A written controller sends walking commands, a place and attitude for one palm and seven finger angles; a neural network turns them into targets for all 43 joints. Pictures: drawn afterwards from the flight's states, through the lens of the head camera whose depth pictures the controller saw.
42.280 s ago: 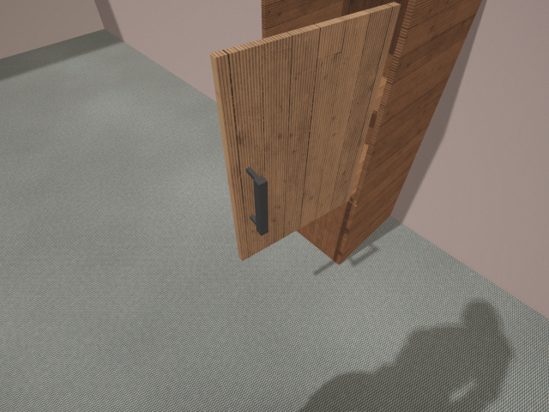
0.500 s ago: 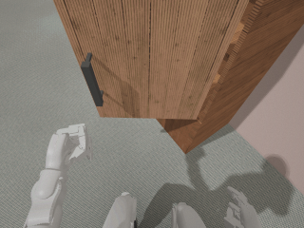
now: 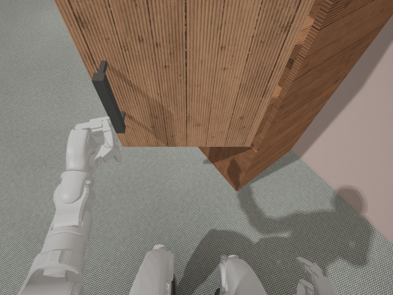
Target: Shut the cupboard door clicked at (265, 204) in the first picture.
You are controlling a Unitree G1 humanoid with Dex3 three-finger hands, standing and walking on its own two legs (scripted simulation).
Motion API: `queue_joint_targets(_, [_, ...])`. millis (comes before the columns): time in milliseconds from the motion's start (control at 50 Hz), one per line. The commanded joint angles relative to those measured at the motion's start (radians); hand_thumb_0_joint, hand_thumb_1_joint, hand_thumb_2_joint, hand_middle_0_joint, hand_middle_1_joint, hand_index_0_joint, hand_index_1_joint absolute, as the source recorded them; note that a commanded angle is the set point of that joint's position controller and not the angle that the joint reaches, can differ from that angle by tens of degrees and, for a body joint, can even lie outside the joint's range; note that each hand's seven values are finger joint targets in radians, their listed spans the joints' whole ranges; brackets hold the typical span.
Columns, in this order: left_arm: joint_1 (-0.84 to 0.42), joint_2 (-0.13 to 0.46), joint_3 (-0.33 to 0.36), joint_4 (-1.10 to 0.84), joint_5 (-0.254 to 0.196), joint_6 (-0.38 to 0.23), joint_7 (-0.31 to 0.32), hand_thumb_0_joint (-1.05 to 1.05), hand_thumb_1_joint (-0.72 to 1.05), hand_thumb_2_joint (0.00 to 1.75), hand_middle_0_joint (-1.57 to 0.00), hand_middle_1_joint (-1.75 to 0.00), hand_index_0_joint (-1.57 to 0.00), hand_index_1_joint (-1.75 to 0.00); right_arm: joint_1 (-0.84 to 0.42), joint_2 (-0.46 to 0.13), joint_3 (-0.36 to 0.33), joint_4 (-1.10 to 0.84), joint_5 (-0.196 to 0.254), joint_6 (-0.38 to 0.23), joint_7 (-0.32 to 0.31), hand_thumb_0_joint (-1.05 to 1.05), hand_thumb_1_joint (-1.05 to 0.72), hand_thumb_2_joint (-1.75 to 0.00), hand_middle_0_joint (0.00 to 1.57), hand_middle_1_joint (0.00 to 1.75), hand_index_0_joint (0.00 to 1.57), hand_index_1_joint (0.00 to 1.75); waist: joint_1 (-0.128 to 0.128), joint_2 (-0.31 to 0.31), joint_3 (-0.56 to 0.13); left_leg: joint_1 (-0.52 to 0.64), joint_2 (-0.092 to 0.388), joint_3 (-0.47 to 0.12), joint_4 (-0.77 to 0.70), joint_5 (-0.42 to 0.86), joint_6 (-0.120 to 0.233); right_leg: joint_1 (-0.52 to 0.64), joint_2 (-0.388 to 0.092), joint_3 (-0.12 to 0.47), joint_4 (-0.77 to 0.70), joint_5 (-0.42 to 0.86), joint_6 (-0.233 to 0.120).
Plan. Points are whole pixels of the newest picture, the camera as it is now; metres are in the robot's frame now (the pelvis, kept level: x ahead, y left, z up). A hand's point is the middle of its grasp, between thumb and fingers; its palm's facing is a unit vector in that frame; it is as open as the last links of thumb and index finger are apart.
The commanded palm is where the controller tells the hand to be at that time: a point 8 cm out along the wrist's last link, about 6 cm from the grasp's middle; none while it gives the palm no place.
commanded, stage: bring the fist close to the handle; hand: left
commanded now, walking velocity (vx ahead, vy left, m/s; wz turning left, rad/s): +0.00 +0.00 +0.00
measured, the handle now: (112, 100) +0.52 +0.21 +0.04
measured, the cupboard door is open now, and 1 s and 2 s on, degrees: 54 51 38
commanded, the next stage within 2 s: push the door shut along its arc in 0.48 s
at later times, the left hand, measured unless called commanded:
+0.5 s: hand (118, 143) +0.41 +0.18 +0.03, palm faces +0.07 -1.00 -0.03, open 3.1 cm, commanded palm +0.39 +0.22 +0.03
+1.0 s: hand (123, 121) +0.46 +0.18 +0.03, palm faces -0.07 -1.00 -0.05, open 3.0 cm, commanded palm +0.45 +0.22 +0.03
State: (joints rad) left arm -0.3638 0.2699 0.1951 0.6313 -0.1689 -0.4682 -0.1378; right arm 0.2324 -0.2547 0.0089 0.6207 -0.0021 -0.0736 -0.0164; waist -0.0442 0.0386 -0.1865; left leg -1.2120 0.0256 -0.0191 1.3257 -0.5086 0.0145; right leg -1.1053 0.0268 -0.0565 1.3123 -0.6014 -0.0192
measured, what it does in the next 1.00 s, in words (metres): stands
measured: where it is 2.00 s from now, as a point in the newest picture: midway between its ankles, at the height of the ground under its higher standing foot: outside the picture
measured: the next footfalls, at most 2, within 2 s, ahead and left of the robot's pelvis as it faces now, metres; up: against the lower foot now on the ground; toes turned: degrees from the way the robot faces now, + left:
none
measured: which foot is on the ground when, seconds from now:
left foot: down 0.00-1.00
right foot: down 0.00-1.00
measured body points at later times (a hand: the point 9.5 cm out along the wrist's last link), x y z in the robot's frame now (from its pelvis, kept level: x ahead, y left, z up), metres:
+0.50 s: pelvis +0.00 -0.01 +0.00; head +0.11 +0.00 +0.44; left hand +0.40 +0.23 +0.04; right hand +0.09 -0.27 -0.12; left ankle +0.06 +0.11 -0.61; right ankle +0.01 -0.11 -0.61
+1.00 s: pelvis +0.00 +0.00 -0.01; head +0.13 +0.01 +0.42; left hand +0.46 +0.23 +0.04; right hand +0.07 -0.27 -0.13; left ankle +0.06 +0.11 -0.61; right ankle +0.01 -0.11 -0.61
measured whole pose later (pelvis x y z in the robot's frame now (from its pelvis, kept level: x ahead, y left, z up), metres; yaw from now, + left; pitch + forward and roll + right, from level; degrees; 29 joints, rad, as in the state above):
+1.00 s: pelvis +0.00 +0.00 -0.01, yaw -1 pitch +26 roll -3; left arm -0.72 0.40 0.30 1.03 -0.14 -0.50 -0.29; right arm 0.28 -0.27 0.01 0.66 0.00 -0.01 -0.01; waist -0.11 0.04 -0.18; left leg -1.32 0.04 -0.03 1.38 -0.52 0.01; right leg -1.21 0.04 -0.06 1.36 -0.60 -0.02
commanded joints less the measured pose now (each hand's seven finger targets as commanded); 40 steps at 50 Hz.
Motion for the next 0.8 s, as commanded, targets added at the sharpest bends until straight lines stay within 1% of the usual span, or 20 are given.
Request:
queue_joint_targets(0, [-0.367, 0.144, 0.060, -0.089, -0.024, -0.037, -0.022, 0.00, 0.90, 0.90, -1.30, -1.50, -1.30, -1.50, 0.085, -0.157, -0.065, -0.098, 0.010, -0.020, -0.024, 0.00, -0.90, -0.90, 0.20, 0.30, 0.20, 0.30, -0.041, -0.017, -0.356, 0.335, -0.012, -0.041, -0.163, 0.176, 0.013, 0.107, 0.006, 0.034, -0.205, 0.244, -0.008])
queue_joint_targets(60, [-0.474, 0.199, 0.117, -0.091, -0.022, -0.087, -0.007, 0.00, 0.90, 0.90, -1.30, -1.50, -1.30, -1.50, 0.089, -0.151, -0.066, -0.079, 0.002, -0.016, -0.025, 0.00, -0.90, -0.90, 0.20, 0.30, 0.20, 0.30, -0.033, 0.018, -0.437, 0.361, -0.010, -0.039, -0.138, 0.229, 0.009, 0.116, 0.002, 0.042, -0.179, 0.292, -0.008])
queue_joint_targets(120, [-0.390, 0.227, 0.156, -0.105, -0.013, -0.133, 0.006, 0.00, 0.90, 0.90, -1.30, -1.50, -1.30, -1.50, 0.096, -0.147, -0.070, -0.085, -0.007, -0.011, -0.013, 0.00, -0.90, -0.90, 0.20, 0.30, 0.20, 0.30, 0.005, 0.047, -0.524, 0.393, -0.012, -0.028, -0.132, 0.300, 0.006, 0.158, 0.005, 0.048, -0.157, 0.360, -0.009])
queue_joint_targets(160, [-0.328, 0.205, 0.133, -0.077, 0.002, -0.134, 0.002, 0.00, 0.90, 0.90, -1.30, -1.50, -1.30, -1.50, 0.100, -0.143, -0.070, -0.089, -0.006, 0.002, -0.002, 0.00, -0.90, -0.90, 0.20, 0.30, 0.20, 0.30, 0.007, 0.042, -0.497, 0.383, -0.010, -0.021, -0.142, 0.306, 0.005, 0.164, 0.005, 0.046, -0.161, 0.373, -0.008])
queue_joint_targets(180, [-0.326, 0.183, 0.111, -0.066, 0.004, -0.125, -0.003, 0.00, 0.90, 0.90, -1.30, -1.50, -1.30, -1.50, 0.102, -0.141, -0.070, -0.088, -0.004, 0.009, 0.003, 0.00, -0.90, -0.90, 0.20, 0.30, 0.20, 0.30, -0.006, 0.035, -0.467, 0.372, -0.011, -0.016, -0.146, 0.290, 0.008, 0.162, 0.006, 0.047, -0.173, 0.367, -0.005])
queue_joint_targets(200, [-0.294, 0.206, 0.136, -0.051, 0.002, -0.118, -0.007, 0.00, 0.90, 0.90, -1.30, -1.50, -1.30, -1.50, 0.113, -0.145, -0.072, -0.095, -0.001, 0.013, 0.003, 0.00, -0.90, -0.90, 0.20, 0.30, 0.20, 0.30, 0.000, 0.023, -0.458, 0.360, -0.011, -0.017, -0.151, 0.290, 0.009, 0.175, 0.011, 0.047, -0.174, 0.367, -0.007])
queue_joint_targets(280, [-0.290, 0.161, 0.093, -0.024, -0.014, -0.078, -0.033, 0.00, 0.90, 0.90, -1.30, -1.50, -1.30, -1.50, 0.104, -0.146, -0.072, -0.105, 0.014, 0.037, 0.000, 0.00, -0.90, -0.90, 0.20, 0.30, 0.20, 0.30, -0.026, -0.050, -0.347, 0.284, -0.015, -0.004, -0.175, 0.187, 0.018, 0.187, 0.005, 0.063, -0.231, 0.296, 0.003])
queue_joint_targets(340, [-0.400, 0.162, 0.096, -0.064, -0.029, -0.107, -0.032, 0.00, 0.90, 0.90, -1.30, -1.50, -1.30, -1.50, 0.101, -0.146, -0.073, -0.094, 0.012, 0.029, -0.010, 0.00, -0.90, -0.90, 0.20, 0.30, 0.20, 0.30, -0.044, -0.031, -0.358, 0.298, -0.016, -0.009, -0.162, 0.169, 0.021, 0.164, 0.002, 0.065, -0.228, 0.269, 0.003])
queue_joint_targets(360, [-0.428, 0.188, 0.118, -0.064, -0.028, -0.124, -0.026, 0.00, 0.90, 0.90, -1.30, -1.50, -1.30, -1.50, 0.103, -0.148, -0.075, -0.084, 0.011, 0.028, -0.014, 0.00, -0.90, -0.90, 0.20, 0.30, 0.20, 0.30, -0.044, -0.043, -0.359, 0.298, -0.013, -0.014, -0.157, 0.160, 0.020, 0.152, 0.003, 0.064, -0.225, 0.250, 0.003])
queue_joint_targets(400, [-0.492, 0.196, 0.111, -0.094, -0.021, -0.164, -0.020, 0.00, 0.90, 0.90, -1.30, -1.50, -1.30, -1.50, 0.107, -0.148, -0.074, -0.076, 0.004, 0.016, -0.020, 0.00, -0.90, -0.90, 0.20, 0.30, 0.20, 0.30, -0.053, -0.002, -0.380, 0.322, -0.014, -0.020, -0.143, 0.173, 0.022, 0.126, 0.006, 0.063, -0.208, 0.259, -0.001])
queue_joint_targets(440, [-0.493, 0.190, 0.102, -0.072, -0.005, -0.189, -0.017, 0.00, 0.90, 0.90, -1.30, -1.50, -1.30, -1.50, 0.101, -0.147, -0.073, -0.062, -0.003, 0.012, -0.017, 0.00, -0.90, -0.90, 0.20, 0.30, 0.20, 0.30, -0.041, 0.048, -0.414, 0.357, -0.013, -0.026, -0.143, 0.175, 0.014, 0.098, 0.004, 0.056, -0.193, 0.244, -0.005])
queue_joint_targets(460, [-0.495, 0.197, 0.102, -0.064, 0.002, -0.195, -0.016, 0.00, 0.90, 0.90, -1.30, -1.50, -1.30, -1.50, 0.102, -0.150, -0.076, -0.055, -0.004, 0.012, -0.017, 0.00, -0.90, -0.90, 0.20, 0.30, 0.20, 0.30, -0.046, 0.035, -0.420, 0.376, -0.009, -0.032, -0.141, 0.190, 0.013, 0.084, 0.005, 0.052, -0.189, 0.256, -0.006])
queue_joint_targets(480, [-0.464, 0.182, 0.087, -0.035, 0.010, -0.190, -0.021, 0.00, 0.90, 0.90, -1.30, -1.50, -1.30, -1.50, 0.101, -0.150, -0.076, -0.057, -0.006, 0.011, -0.015, 0.00, -0.90, -0.90, 0.20, 0.30, 0.20, 0.30, -0.036, 0.067, -0.414, 0.383, -0.009, -0.032, -0.147, 0.186, 0.009, 0.070, 0.005, 0.049, -0.187, 0.245, -0.009])
queue_joint_targets(520, [-0.454, 0.187, 0.088, 0.000, 0.013, -0.169, -0.024, 0.00, 0.90, 0.90, -1.30, -1.50, -1.30, -1.50, 0.104, -0.155, -0.075, -0.056, -0.003, 0.017, -0.012, 0.00, -0.90, -0.90, 0.20, 0.30, 0.20, 0.30, -0.036, 0.072, -0.409, 0.385, -0.009, -0.033, -0.154, 0.182, 0.009, 0.065, 0.005, 0.045, -0.191, 0.240, -0.009])
queue_joint_targets(560, [-0.420, 0.202, 0.104, 0.044, 0.012, -0.132, -0.029, 0.00, 0.90, 0.90, -1.30, -1.50, -1.30, -1.50, 0.105, -0.159, -0.073, -0.068, 0.001, 0.030, -0.011, 0.00, -0.90, -0.90, 0.20, 0.30, 0.20, 0.30, -0.032, 0.022, -0.399, 0.353, -0.009, -0.032, -0.160, 0.169, 0.011, 0.091, 0.007, 0.046, -0.199, 0.237, -0.007])
queue_joint_targets(600, [-0.445, 0.221, 0.115, 0.044, 0.004, -0.107, -0.038, 0.00, 0.90, 0.90, -1.30, -1.50, -1.30, -1.50, 0.113, -0.159, -0.070, -0.078, 0.004, 0.035, -0.014, 0.00, -0.90, -0.90, 0.20, 0.30, 0.20, 0.30, -0.034, 0.031, -0.404, 0.344, -0.013, -0.029, -0.158, 0.184, 0.015, 0.114, 0.008, 0.050, -0.201, 0.259, -0.008])
queue_joint_targets(620, [-0.481, 0.216, 0.103, 0.053, 0.008, -0.099, -0.043, 0.00, 0.90, 0.90, -1.30, -1.50, -1.30, -1.50, 0.107, -0.158, -0.068, -0.075, 0.007, 0.038, -0.015, 0.00, -0.90, -0.90, 0.20, 0.30, 0.20, 0.30, -0.046, 0.021, -0.399, 0.340, -0.011, -0.027, -0.154, 0.178, 0.016, 0.106, 0.005, 0.052, -0.203, 0.259, -0.004])
queue_joint_targets(680, [-0.595, 0.256, 0.127, 0.052, 0.005, -0.109, -0.050, 0.00, 0.90, 0.90, -1.30, -1.50, -1.30, -1.50, 0.109, -0.155, -0.064, -0.070, 0.006, 0.038, -0.022, 0.00, -0.90, -0.90, 0.20, 0.30, 0.20, 0.30, -0.064, 0.010, -0.398, 0.311, -0.010, -0.026, -0.133, 0.173, 0.021, 0.115, 0.005, 0.062, -0.200, 0.257, -0.001])
queue_joint_targets(720, [-0.643, 0.301, 0.158, 0.057, 0.006, -0.138, -0.056, 0.00, 0.90, 0.90, -1.30, -1.50, -1.30, -1.50, 0.112, -0.159, -0.063, -0.061, 0.001, 0.032, -0.026, 0.00, -0.90, -0.90, 0.20, 0.30, 0.20, 0.30, -0.061, 0.027, -0.426, 0.321, -0.009, -0.031, -0.118, 0.193, 0.019, 0.104, 0.006, 0.064, -0.183, 0.268, -0.004])
queue_joint_targets(780, [-0.703, 0.284, 0.129, 0.119, 0.013, -0.148, -0.084, 0.00, 0.90, 0.90, -1.30, -1.50, -1.30, -1.50, 0.126, -0.160, -0.062, -0.043, -0.002, 0.027, -0.022, 0.00, -0.90, -0.90, 0.20, 0.30, 0.20, 0.30, -0.088, 0.041, -0.428, 0.322, -0.005, -0.035, -0.097, 0.202, 0.020, 0.067, 0.010, 0.061, -0.173, 0.268, -0.003])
